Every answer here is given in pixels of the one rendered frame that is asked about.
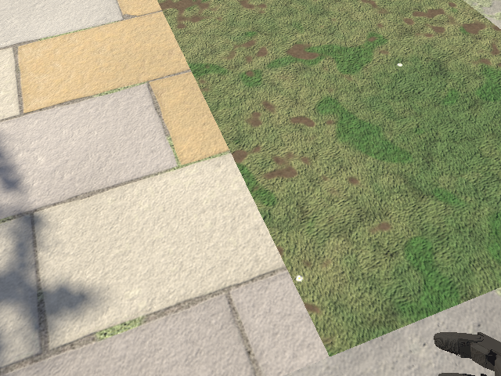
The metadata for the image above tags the robot right hand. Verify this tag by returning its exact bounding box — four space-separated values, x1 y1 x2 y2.
434 332 501 376

